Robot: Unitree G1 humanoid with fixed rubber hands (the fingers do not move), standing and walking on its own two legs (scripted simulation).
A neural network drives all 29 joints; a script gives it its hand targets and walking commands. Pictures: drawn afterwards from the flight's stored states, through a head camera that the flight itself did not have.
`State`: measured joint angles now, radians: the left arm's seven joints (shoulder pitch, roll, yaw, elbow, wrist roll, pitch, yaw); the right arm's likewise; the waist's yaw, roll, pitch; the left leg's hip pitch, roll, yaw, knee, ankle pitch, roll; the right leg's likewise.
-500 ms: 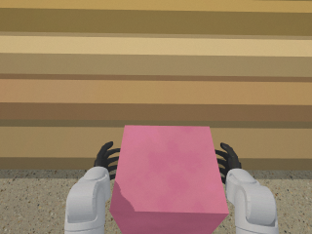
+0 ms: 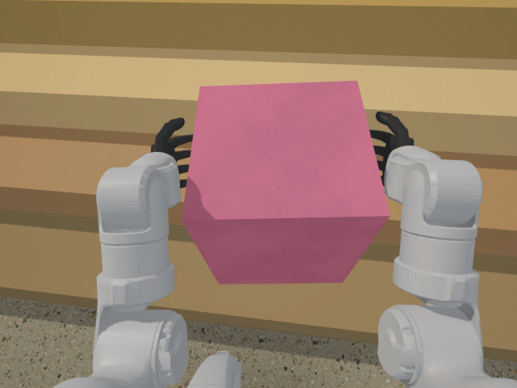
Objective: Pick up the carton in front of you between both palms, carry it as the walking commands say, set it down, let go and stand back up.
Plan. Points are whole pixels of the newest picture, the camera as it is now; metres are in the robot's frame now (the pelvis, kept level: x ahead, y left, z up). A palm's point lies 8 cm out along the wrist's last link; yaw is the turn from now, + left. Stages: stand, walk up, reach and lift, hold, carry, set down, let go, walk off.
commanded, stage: carry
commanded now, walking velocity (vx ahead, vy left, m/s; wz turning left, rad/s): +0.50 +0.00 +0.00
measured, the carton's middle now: (279, 195) +0.39 +0.01 +0.07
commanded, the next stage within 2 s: none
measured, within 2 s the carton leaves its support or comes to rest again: neither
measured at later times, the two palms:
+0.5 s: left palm (222, 34) +0.70 +0.12 +0.14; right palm (388, 38) +0.67 -0.17 +0.15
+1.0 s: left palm out of the picture +1.00 +0.15 +0.40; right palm out of the picture +1.03 -0.14 +0.38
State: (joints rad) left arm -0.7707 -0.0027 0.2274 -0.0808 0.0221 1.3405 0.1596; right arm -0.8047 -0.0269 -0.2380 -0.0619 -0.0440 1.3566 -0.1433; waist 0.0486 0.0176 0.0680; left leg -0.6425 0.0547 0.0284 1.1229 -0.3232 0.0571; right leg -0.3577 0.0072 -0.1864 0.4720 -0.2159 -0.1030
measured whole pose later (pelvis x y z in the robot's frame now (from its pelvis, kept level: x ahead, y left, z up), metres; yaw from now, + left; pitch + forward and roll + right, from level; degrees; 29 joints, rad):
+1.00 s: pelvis +0.64 -0.02 +0.20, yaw +1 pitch +4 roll +4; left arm -0.89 0.05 0.27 0.12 -0.01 1.29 0.14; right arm -0.84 0.02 -0.27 0.01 -0.14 1.32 -0.12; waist 0.10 -0.01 -0.04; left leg -1.07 0.01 0.19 1.37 -0.39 0.16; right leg 0.01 -0.03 -0.05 0.29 -0.23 -0.11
